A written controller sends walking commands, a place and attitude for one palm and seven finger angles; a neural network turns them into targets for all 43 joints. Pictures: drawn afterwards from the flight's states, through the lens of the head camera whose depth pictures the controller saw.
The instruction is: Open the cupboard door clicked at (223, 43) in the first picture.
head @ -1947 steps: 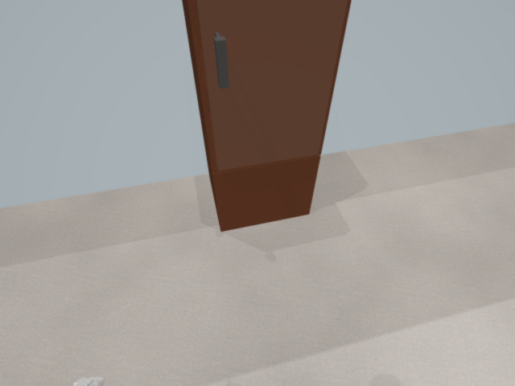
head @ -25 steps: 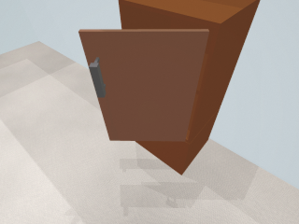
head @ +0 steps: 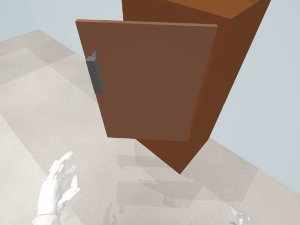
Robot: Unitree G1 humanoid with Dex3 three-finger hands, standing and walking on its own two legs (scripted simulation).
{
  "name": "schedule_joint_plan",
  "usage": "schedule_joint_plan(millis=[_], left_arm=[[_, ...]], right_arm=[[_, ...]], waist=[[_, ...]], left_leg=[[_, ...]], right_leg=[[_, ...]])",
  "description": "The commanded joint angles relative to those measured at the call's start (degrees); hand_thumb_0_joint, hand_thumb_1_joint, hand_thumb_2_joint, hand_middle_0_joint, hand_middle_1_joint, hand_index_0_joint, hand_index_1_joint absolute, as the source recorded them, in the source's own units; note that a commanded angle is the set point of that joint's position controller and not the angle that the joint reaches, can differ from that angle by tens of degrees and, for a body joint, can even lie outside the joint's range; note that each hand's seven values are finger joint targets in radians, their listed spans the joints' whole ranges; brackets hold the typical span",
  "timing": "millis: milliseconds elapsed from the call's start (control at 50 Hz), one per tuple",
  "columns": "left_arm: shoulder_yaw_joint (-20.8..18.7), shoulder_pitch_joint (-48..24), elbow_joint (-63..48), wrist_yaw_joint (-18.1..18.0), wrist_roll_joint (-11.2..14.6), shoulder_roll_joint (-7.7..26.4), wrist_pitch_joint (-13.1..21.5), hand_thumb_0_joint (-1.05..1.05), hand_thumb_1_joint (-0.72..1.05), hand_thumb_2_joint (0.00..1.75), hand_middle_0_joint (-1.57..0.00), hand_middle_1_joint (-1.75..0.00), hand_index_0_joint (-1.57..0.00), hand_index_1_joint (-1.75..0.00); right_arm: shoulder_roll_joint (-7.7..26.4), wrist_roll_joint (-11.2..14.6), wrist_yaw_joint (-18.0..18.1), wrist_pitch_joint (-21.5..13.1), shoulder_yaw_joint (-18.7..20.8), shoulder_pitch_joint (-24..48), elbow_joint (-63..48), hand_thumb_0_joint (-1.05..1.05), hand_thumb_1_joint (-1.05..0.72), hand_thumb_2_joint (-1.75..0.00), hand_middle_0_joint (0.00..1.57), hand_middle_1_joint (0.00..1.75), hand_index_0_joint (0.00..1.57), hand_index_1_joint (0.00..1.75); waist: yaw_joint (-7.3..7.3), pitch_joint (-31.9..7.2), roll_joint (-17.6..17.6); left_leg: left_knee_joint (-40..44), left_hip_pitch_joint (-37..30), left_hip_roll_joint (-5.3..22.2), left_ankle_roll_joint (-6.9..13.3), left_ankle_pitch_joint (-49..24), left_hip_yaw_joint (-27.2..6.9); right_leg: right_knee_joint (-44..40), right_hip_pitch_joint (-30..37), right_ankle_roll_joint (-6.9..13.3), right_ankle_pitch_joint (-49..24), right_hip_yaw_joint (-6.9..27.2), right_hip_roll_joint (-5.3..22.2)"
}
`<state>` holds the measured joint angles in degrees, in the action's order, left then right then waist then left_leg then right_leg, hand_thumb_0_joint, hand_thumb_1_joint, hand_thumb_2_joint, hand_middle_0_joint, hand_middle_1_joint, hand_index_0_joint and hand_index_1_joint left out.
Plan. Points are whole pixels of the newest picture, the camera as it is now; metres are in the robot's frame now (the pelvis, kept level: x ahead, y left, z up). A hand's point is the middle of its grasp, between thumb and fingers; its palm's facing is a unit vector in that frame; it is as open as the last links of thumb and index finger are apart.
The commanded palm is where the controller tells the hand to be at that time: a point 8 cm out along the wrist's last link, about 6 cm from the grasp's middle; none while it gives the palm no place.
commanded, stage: raise the hand with hooked fingers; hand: left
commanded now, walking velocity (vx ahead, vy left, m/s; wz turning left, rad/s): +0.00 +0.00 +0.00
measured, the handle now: (97, 72) +0.57 +0.21 +0.11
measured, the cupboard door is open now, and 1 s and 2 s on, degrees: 39 39 39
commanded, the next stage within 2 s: move the hooked fingers beside the handle in 1.90 s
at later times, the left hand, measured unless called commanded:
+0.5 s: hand (71, 193) +0.20 +0.20 +0.02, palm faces -0.02 -1.00 -0.07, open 10.3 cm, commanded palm +0.16 +0.26 +0.03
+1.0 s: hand (49, 165) +0.24 +0.25 +0.08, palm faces +0.02 -1.00 -0.06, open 13.2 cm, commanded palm +0.21 +0.30 +0.09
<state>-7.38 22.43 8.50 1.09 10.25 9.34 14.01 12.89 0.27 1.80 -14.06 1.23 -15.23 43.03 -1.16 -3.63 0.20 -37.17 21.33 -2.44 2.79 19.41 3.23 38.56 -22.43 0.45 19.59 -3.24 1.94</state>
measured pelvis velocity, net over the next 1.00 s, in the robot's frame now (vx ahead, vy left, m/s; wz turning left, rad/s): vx -0.01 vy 0.00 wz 0.01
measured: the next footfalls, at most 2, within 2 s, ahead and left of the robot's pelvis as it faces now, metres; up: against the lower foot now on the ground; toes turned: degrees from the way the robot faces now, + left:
none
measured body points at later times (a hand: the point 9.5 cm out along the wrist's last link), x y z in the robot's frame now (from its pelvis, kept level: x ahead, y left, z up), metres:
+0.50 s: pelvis -0.02 -0.04 -0.04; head +0.03 -0.04 +0.41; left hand +0.19 +0.25 +0.03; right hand +0.16 -0.26 -0.13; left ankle +0.00 +0.08 -0.72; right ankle +0.00 -0.11 -0.72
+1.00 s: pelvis -0.01 +0.00 -0.01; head +0.01 +0.00 +0.44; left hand +0.23 +0.30 +0.08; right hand +0.17 -0.24 -0.07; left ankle +0.00 +0.08 -0.72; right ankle +0.00 -0.11 -0.72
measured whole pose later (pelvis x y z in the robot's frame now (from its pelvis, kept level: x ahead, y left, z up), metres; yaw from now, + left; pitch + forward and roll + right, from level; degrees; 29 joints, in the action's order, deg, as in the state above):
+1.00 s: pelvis -0.01 +0.00 -0.01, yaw +1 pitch +4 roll -2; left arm -19.8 7.7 9.1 24.2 19.9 20.8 12.1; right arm 15.3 2.6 5.2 -16.4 -2.5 -14.6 33.0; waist 1.1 -3.4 -1.5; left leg -45.2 27.1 -0.3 2.6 22.5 1.5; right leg 42.2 -25.9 1.0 20.6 -4.9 0.0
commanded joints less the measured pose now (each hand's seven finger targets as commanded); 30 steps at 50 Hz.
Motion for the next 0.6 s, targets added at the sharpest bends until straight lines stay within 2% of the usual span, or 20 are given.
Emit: schedule_joint_plan(millis=[0, 20, 40, 80, 120, 140, 160, 200, 240, 260, 300, 320, 340, 380, 400, 440, 500, 520, 540, 580], left_arm=[[-5.2, 16.6, 1.6, 13.3, 4.0, 3.1, 18.3, 0.00, 0.64, 0.79, -0.22, -0.47, -0.22, -0.47], [-6.2, 15.7, 1.0, 17.3, 4.3, 5.4, 21.8, 0.00, 0.62, 0.78, -0.22, -0.48, -0.22, -0.48], [-8.9, 15.3, 1.7, 20.3, 4.8, 8.6, 22.4, 0.00, 0.60, 0.77, -0.22, -0.50, -0.22, -0.50], [-11.9, 10.8, -4.9, 23.5, 8.5, 11.2, 19.9, 0.00, 0.55, 0.75, -0.22, -0.53, -0.22, -0.53], [-14.1, 4.1, -12.4, 23.5, 11.4, 12.9, 17.7, 0.00, 0.50, 0.73, -0.23, -0.55, -0.23, -0.55], [-14.2, -0.3, -16.5, 22.9, 12.3, 13.5, 17.3, 0.00, 0.48, 0.72, -0.23, -0.57, -0.23, -0.57], [-14.6, -2.2, -21.1, 22.1, 12.2, 14.2, 17.4, 0.00, 0.46, 0.71, -0.23, -0.58, -0.23, -0.58], [-11.9, -5.3, -25.7, 20.7, 10.7, 13.3, 18.1, 0.00, 0.41, 0.69, -0.24, -0.62, -0.24, -0.62], [-10.0, -10.8, -26.0, 20.8, 9.7, 14.3, 18.2, 0.00, 0.36, 0.67, -0.24, -0.64, -0.24, -0.64], [-10.2, -11.3, -24.7, 21.4, 9.2, 15.1, 17.8, 0.00, 0.34, 0.66, -0.24, -0.66, -0.24, -0.66], [-12.5, -9.7, -19.3, 23.0, 9.6, 17.4, 15.5, 0.00, 0.29, 0.64, -0.24, -0.69, -0.24, -0.69], [-13.3, -8.8, -17.3, 23.9, 10.0, 18.1, 14.1, 0.00, 0.27, 0.63, -0.25, -0.70, -0.25, -0.70], [-15.0, -8.1, -14.4, 25.0, 11.1, 19.4, 12.0, 0.00, 0.25, 0.62, -0.25, -0.72, -0.25, -0.72], [-18.0, -6.3, -13.1, 26.0, 12.4, 21.2, 9.0, 0.00, 0.20, 0.60, -0.25, -0.75, -0.25, -0.75], [-19.1, -5.9, -12.4, 26.1, 13.3, 21.5, 7.7, 0.00, 0.18, 0.59, -0.25, -0.76, -0.25, -0.76], [-20.8, -5.2, -9.6, 26.1, 14.7, 21.5, 6.0, 0.00, 0.13, 0.57, -0.25, -0.80, -0.25, -0.80], [-20.2, -6.7, -10.3, 25.3, 14.9, 20.5, 6.6, 0.00, 0.06, 0.54, -0.26, -0.84, -0.26, -0.84], [-19.4, -7.2, -9.9, 25.1, 14.8, 20.0, 7.1, 0.00, 0.04, 0.53, -0.26, -0.86, -0.26, -0.86], [-19.8, -8.2, -10.0, 25.3, 15.0, 20.6, 7.5, 0.00, 0.01, 0.52, -0.26, -0.87, -0.26, -0.87], [-18.5, -9.4, -9.9, 25.5, 14.2, 20.2, 8.3, 0.00, -0.03, 0.50, -0.27, -0.90, -0.27, -0.90]], right_arm=[[8.6, 0.2, -2.2, -3.4, 4.8, 9.0, -13.9, 0.00, -0.90, -0.90, 0.20, 0.30, 0.20, 0.30], [8.9, 0.3, -2.6, -3.7, 5.0, 9.8, -15.7, 0.00, -0.90, -0.90, 0.20, 0.30, 0.20, 0.30], [9.3, 0.7, -2.9, -3.6, 5.1, 9.3, -17.2, 0.00, -0.90, -0.90, 0.20, 0.30, 0.20, 0.30], [9.5, 1.7, -1.9, -3.4, 4.6, 10.2, -21.3, 0.00, -0.90, -0.90, 0.20, 0.30, 0.20, 0.30], [8.9, 2.1, -0.5, -3.2, 4.1, 8.8, -23.0, 0.00, -0.90, -0.90, 0.20, 0.30, 0.20, 0.30], [8.9, 1.8, -0.1, -3.1, 3.9, 7.3, -22.7, 0.00, -0.90, -0.90, 0.20, 0.30, 0.20, 0.30], [8.6, 1.7, 0.2, -3.0, 3.9, 6.1, -22.7, 0.00, -0.90, -0.90, 0.20, 0.30, 0.20, 0.30], [7.9, 1.6, 0.9, -3.0, 3.2, 4.4, -21.3, 0.00, -0.90, -0.90, 0.20, 0.30, 0.20, 0.30], [8.4, 1.5, 1.7, -3.3, 2.5, 3.7, -19.5, 0.00, -0.90, -0.90, 0.20, 0.30, 0.20, 0.30], [8.5, 1.6, 2.1, -3.4, 2.4, 3.5, -18.7, 0.00, -0.90, -0.90, 0.20, 0.30, 0.20, 0.30], [8.7, 2.1, 2.6, -3.6, 2.0, 4.2, -17.7, 0.00, -0.90, -0.90, 0.20, 0.30, 0.20, 0.30], [8.8, 2.3, 2.8, -3.6, 1.8, 4.4, -17.6, 0.00, -0.90, -0.90, 0.20, 0.30, 0.20, 0.30], [8.9, 2.5, 3.0, -3.4, 1.5, 4.9, -17.9, 0.00, -0.90, -0.90, 0.20, 0.30, 0.20, 0.30], [8.6, 2.8, 3.2, -3.2, 1.2, 5.2, -18.3, 0.00, -0.90, -0.90, 0.20, 0.30, 0.20, 0.30], [8.4, 2.7, 3.3, -3.0, 0.9, 5.5, -18.6, 0.00, -0.90, -0.90, 0.20, 0.30, 0.20, 0.30], [8.3, 2.6, 3.2, -3.0, 0.6, 6.1, -18.8, 0.00, -0.90, -0.90, 0.20, 0.30, 0.20, 0.30], [8.5, 2.5, 2.8, -3.7, 0.6, 5.0, -18.5, 0.00, -0.90, -0.90, 0.20, 0.30, 0.20, 0.30], [8.7, 2.5, 2.7, -4.2, 0.6, 4.8, -18.4, 0.00, -0.90, -0.90, 0.20, 0.30, 0.20, 0.30], [9.0, 2.4, 2.7, -4.5, 0.6, 4.9, -18.7, 0.00, -0.90, -0.90, 0.20, 0.30, 0.20, 0.30], [9.4, 2.5, 2.6, -5.1, 0.7, 3.8, -18.3, 0.00, -0.90, -0.90, 0.20, 0.30, 0.20, 0.30]], waist=[[4.34, -2.8, 8.2], [4.03, -4.2, 5.8], [4.68, -5.2, 1.2], [4.95, -11.3, 0.6], [4.16, -15.1, -1.2], [3.00, -14.8, -2.1], [2.58, -16.6, -3.9], [0.47, -16.0, -5.9], [-1.96, -13.2, -3.9], [-2.14, -13.4, -4.1], [-1.63, -11.2, -4.3], [-1.16, -11.4, -3.7], [-0.09, -11.1, -3.2], [1.29, -14.5, -2.4], [1.72, -15.0, -0.7], [2.83, -13.7, 1.3], [2.56, -12.5, 1.5], [2.26, -11.6, 2.1], [2.62, -11.2, 2.2], [2.17, -11.3, 0.5]], left_leg=[[-8.3, 13.7, 1.8, -4.5, -9.4, -3.2], [-10.8, 15.8, 1.4, -4.3, -8.1, -2.8], [-12.2, 16.7, 1.1, -4.0, -8.1, -2.5], [-13.9, 18.2, 0.3, -2.8, -5.3, -1.5], [-15.9, 18.7, 0.2, -2.2, -4.7, -1.9], [-16.3, 18.1, 1.0, -2.1, -4.5, -3.2], [-17.1, 16.7, 1.4, -1.8, -6.0, -3.4], [-18.2, 15.8, 2.1, -1.3, -7.2, -3.9], [-19.4, 16.7, 2.8, -0.8, -6.7, -4.8], [-19.3, 16.8, 2.9, -0.7, -6.3, -4.8], [-18.6, 18.9, 2.8, -0.8, -4.1, -4.8], [-17.8, 19.0, 2.7, -0.7, -3.8, -4.7], [-17.4, 19.2, 2.6, -0.8, -4.4, -5.0], [-16.0, 18.4, 2.3, -0.9, -5.1, -4.7], [-15.3, 18.5, 2.2, -1.0, -5.4, -4.8], [-14.1, 18.3, 2.3, -1.3, -6.4, -5.4], [-11.5, 16.9, 2.2, -1.4, -6.3, -5.1], [-10.9, 16.4, 2.3, -1.3, -5.8, -5.2], [-10.9, 16.0, 2.2, -1.3, -6.3, -5.2], [-9.2, 14.0, 2.1, -1.1, -6.2, -4.7]], right_leg=[[8.2, -11.6, 1.9, -6.9, -2.8, -2.4], [10.1, -12.6, 2.0, -6.8, -1.6, -2.1], [11.4, -12.6, 2.4, -7.2, -0.2, -1.8], [11.4, -11.7, 1.7, -3.8, 2.0, -1.7], [10.3, -10.6, 0.8, -1.8, 4.7, -1.4], [11.1, -12.3, 0.8, -1.3, 4.2, -2.2], [10.8, -11.6, 0.8, -3.2, 4.9, -2.2], [10.0, -11.7, 0.5, -6.0, 5.9, -2.1], [9.5, -13.2, 0.4, -6.3, 6.4, -2.4], [9.0, -13.3, 0.3, -5.8, 6.4, -2.2], [6.4, -11.9, 0.0, -1.9, 7.7, -1.7], [5.2, -10.5, -0.2, -0.7, 7.9, -1.4], [4.4, -8.4, -0.5, -1.3, 9.0, -1.2], [2.5, -3.9, -1.8, -3.2, 10.2, 0.3], [1.8, -1.9, -2.3, -4.0, 10.4, 0.8], [1.3, -0.2, -2.9, -6.6, 10.6, 1.1], [0.4, -1.0, -2.6, -6.1, 8.9, 0.9], [-0.1, -1.7, -2.6, -5.1, 8.8, 0.8], [-0.2, -1.2, -2.8, -5.7, 9.5, 0.9], [-0.6, -2.0, -1.8, -3.9, 7.9, 0.3]])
